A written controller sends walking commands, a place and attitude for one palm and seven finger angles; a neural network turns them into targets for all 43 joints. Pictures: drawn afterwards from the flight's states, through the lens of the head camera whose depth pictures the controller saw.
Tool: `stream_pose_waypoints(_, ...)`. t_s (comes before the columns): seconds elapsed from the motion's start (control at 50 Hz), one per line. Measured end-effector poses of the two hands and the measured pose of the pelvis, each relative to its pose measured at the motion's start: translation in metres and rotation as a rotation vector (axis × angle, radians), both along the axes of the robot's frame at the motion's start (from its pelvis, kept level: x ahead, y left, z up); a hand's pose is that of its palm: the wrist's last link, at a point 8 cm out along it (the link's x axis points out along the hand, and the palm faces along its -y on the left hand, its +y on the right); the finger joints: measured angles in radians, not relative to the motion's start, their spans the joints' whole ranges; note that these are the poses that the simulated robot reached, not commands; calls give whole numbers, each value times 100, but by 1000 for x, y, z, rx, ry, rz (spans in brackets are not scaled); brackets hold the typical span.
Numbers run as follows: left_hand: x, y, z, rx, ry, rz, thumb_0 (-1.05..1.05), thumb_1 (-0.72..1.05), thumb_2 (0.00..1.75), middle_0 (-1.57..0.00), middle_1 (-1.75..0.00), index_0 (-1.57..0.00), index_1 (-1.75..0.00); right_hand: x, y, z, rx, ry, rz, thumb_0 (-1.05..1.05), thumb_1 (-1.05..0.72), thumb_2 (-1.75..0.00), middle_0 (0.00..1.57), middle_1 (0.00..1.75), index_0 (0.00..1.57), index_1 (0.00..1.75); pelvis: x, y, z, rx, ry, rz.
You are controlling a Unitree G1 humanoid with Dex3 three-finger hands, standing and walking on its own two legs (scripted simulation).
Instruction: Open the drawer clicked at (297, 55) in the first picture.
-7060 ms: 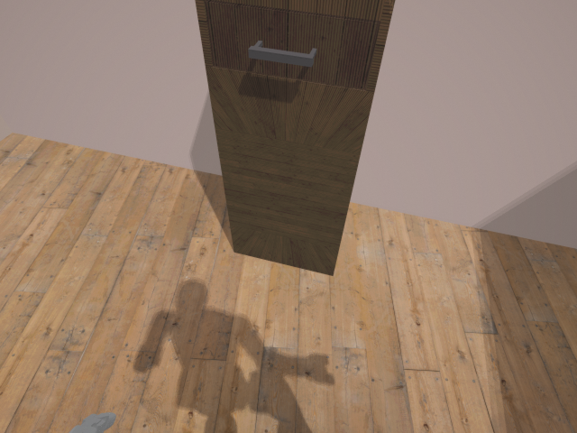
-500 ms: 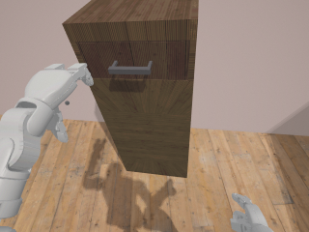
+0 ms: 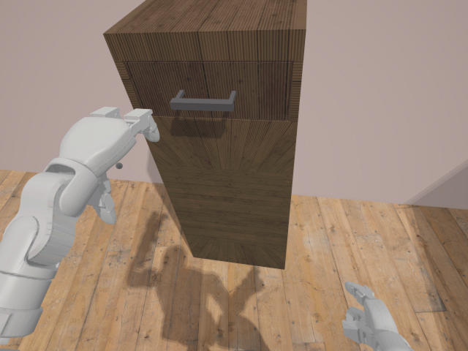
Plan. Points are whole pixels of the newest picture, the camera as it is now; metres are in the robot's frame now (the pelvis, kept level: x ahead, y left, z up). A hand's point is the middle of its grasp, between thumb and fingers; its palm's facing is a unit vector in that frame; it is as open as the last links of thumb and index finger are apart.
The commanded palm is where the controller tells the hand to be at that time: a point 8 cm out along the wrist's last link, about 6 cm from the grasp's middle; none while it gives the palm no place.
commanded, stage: move the hooked fingers above the handle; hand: left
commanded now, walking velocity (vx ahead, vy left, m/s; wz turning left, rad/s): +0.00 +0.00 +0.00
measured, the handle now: (204, 99) +0.61 +0.16 +0.13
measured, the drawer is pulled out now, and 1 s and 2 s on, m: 0.00 0.00 0.00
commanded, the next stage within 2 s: none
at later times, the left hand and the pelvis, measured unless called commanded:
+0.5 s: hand (166, 130) +0.41 +0.17 +0.19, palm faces +0.06 -0.04 -1.00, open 13.8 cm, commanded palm +0.39 +0.20 +0.26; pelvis +0.02 +0.00 +0.00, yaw -1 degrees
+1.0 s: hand (198, 102) +0.49 +0.13 +0.19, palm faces +0.12 -0.08 -0.99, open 13.8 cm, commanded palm +0.47 +0.18 +0.24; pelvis +0.04 +0.00 +0.00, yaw -1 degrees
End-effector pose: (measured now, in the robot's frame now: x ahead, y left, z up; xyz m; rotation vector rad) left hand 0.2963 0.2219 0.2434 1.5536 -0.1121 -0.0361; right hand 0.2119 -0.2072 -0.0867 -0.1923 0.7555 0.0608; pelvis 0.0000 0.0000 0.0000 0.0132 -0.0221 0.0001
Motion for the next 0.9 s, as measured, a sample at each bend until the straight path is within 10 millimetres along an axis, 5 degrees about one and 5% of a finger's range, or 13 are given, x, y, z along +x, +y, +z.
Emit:
stream_pose_waypoints(0.24, 47, 18, 25, -23, -109, 108, 0, -49, 30, -32, -120, -32, -120, -20, -9, -13, -21, 108, -16, 1, -90, -90, 20, 30, 20, 30, 1, -2, 1, -5, 34, 11)
stream_pose_waypoints(0.4, 75, -30, -6, 12, 34, -44, 0, -49, 30, -31, -120, -31, -120, -36, -19, -23, -18, 159, -84, 1, -90, -90, 20, 30, 20, 30, 11, 2, 2, -2, 51, -3)
stream_pose_waypoints(0.48, 88, -43, -6, -12, 2, -120, 0, -49, 30, -32, -120, -32, -120, -42, -23, -24, -25, 173, -115, 1, -90, -90, 20, 30, 20, 30, 15, 2, 2, -1, 59, -12)
stream_pose_waypoints(0.62, 117, -17, 13, -31, -104, 36, 0, -49, 30, -32, -120, -32, -120, -48, -30, -32, -29, 242, -127, 1, -90, -90, 20, 30, 19, 30, 21, -1, 1, -1, 92, -15)
stream_pose_waypoints(0.7, 128, -8, 8, 3, -46, 134, 0, -49, 30, -31, -120, -31, -120, -45, -32, -35, -25, 264, -133, 1, -90, -90, 20, 30, 19, 30, 25, -1, 1, -2, 106, -8)
stream_pose_waypoints(0.84, 143, -52, -25, 23, 109, -34, 0, -49, 30, -31, -120, -31, -120, -29, -32, -29, -46, 227, -150, 1, -90, -90, 20, 30, 19, 30, 33, 1, 0, -3, 110, 5)
stream_pose_waypoints(0.9, 149, -76, -25, 9, 72, -154, 0, -49, 30, -32, -120, -32, -120, -24, -32, -25, -53, 202, -162, 1, -90, -90, 20, 30, 19, 30, 36, 2, 0, -3, 117, -1)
